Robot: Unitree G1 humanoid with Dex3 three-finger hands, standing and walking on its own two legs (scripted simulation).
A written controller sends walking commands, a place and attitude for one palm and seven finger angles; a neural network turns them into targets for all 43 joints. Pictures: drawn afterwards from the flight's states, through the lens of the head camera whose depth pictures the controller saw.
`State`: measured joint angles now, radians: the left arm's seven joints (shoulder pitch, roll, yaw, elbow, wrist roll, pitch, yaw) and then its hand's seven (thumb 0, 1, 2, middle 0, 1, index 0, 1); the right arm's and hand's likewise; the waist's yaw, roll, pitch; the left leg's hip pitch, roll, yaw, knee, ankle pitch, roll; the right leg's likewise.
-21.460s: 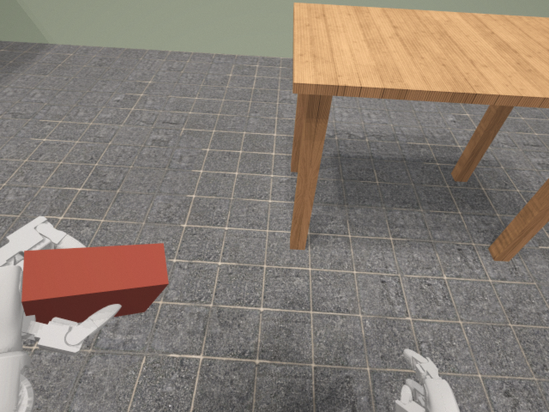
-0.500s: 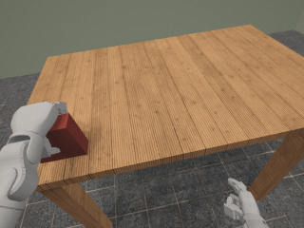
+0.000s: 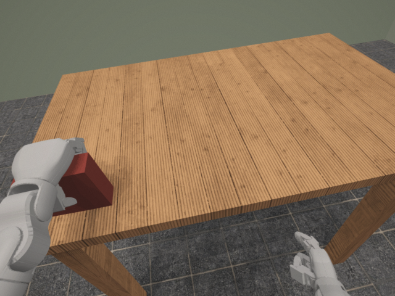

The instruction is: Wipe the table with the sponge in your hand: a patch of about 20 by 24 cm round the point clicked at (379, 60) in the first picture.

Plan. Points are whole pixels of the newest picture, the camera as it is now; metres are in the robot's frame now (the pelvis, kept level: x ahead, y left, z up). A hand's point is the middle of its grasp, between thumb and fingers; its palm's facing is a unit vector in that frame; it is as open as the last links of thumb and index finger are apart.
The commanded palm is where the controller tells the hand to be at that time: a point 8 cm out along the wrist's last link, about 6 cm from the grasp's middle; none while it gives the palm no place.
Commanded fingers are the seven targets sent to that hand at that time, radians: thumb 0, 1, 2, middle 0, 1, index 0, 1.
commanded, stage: wipe forward along the first lane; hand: left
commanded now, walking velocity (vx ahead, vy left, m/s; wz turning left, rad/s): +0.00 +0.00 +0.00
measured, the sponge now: (74, 192) +0.25 +0.31 +0.09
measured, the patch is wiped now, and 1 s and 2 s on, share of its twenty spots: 0.00 0.25 0.55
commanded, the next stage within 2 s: slide across to the middle lane in 1.52 s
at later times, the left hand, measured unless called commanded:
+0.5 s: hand (71, 160) +0.29 +0.32 +0.14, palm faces +0.00 -0.01 -1.00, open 9.2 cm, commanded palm +0.28 +0.31 +0.18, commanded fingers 0.00 0.10 1.30 -1.20 -1.60 -1.20 -1.60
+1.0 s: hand (74, 143) +0.34 +0.34 +0.14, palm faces -0.09 +0.00 -1.00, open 9.3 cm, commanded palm +0.33 +0.34 +0.17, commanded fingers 0.00 0.10 1.30 -1.20 -1.60 -1.20 -1.60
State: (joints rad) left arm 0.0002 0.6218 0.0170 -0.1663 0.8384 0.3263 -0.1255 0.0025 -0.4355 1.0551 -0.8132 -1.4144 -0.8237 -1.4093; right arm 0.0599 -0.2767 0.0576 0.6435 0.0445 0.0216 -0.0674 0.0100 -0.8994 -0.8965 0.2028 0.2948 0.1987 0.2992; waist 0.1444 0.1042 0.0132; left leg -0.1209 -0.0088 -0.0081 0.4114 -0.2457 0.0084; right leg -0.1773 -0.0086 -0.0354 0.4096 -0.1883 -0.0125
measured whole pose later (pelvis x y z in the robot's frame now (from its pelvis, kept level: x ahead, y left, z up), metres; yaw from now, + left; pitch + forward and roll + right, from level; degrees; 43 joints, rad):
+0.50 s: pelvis +0.00 -0.01 +0.00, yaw +1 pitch -1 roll +0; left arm -0.19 0.62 0.02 0.09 0.88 0.25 -0.14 0.00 -0.45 1.07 -0.82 -1.41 -0.83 -1.40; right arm 0.12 -0.30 0.04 0.66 0.06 0.03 -0.08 0.01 -0.90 -0.90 0.20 0.29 0.20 0.30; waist 0.11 0.10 0.00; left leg -0.16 0.00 -0.03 0.42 -0.24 0.00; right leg -0.21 0.00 -0.05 0.41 -0.19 -0.02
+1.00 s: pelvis +0.00 -0.01 +0.00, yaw +1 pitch +2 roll +0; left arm -0.46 0.67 0.03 0.49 0.93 0.13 -0.16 0.01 -0.47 1.10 -0.82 -1.41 -0.83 -1.41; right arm 0.19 -0.31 0.01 0.67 0.07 0.07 -0.08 0.01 -0.90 -0.90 0.20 0.29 0.20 0.30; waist 0.06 0.08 -0.02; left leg -0.25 0.00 -0.03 0.46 -0.25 0.00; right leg -0.29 0.00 -0.05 0.43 -0.18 -0.02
